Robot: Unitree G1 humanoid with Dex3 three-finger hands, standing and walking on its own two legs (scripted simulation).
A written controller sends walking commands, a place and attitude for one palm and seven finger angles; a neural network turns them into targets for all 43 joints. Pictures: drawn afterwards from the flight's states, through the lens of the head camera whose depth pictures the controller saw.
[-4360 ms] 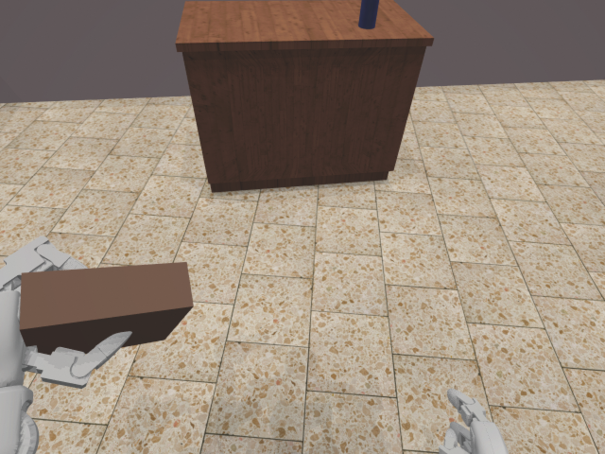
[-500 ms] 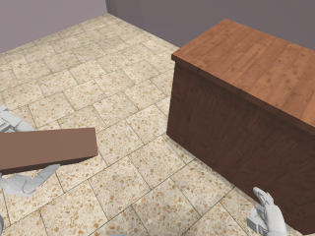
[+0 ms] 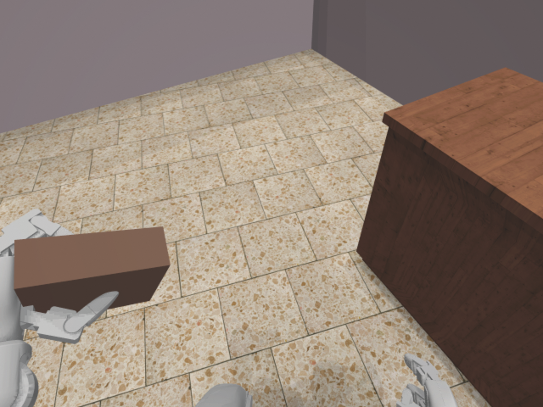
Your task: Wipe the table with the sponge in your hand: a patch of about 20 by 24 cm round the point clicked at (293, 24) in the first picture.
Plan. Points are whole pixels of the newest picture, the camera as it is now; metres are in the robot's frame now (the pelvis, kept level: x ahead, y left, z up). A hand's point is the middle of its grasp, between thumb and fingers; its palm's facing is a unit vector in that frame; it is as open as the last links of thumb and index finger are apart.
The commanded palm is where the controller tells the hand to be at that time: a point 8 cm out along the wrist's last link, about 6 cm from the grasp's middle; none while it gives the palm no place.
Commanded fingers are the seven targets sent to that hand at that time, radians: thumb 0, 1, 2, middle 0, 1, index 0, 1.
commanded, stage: walk to a spot facing it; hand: left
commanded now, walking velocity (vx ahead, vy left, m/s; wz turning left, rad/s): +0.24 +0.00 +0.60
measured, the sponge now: (117, 273) +0.23 +0.20 +0.15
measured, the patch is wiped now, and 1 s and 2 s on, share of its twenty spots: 0.00 0.00 0.00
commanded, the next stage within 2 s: turn to face it in 1.36 s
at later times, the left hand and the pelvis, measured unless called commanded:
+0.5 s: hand out of the picture +0.10 +0.28 +0.19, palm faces +0.65 -0.65 -0.39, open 9.0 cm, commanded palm +0.05 +0.30 +0.18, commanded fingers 0.00 0.10 1.30 -1.20 -1.60 -1.20 -1.60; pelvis -0.03 -0.01 +0.00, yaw +14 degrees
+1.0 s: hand out of the picture +0.13 +0.32 +0.18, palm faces +0.75 -0.56 -0.36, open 9.0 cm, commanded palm +0.07 +0.33 +0.18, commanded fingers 0.00 0.10 1.30 -1.20 -1.60 -1.20 -1.60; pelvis +0.03 +0.01 -0.01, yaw +23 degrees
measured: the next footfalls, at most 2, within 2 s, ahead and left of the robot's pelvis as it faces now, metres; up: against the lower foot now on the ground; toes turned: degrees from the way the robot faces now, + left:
left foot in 0.22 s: -0.04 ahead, +0.16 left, +0.00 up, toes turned +15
right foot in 0.54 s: +0.09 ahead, -0.10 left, +0.00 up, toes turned +7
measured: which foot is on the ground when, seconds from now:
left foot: up 0.00-0.20, down 0.22-0.54, up 0.56-0.94, down 0.96-1.00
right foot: down 0.00-0.20, up 0.22-0.52, down 0.54-0.96, up 0.98-1.00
